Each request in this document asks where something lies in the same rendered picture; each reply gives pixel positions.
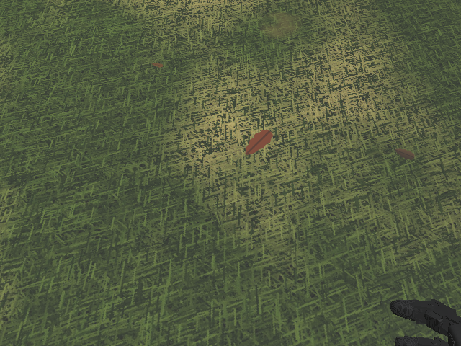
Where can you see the robot right hand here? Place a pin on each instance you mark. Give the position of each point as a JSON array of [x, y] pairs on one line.
[[435, 315]]

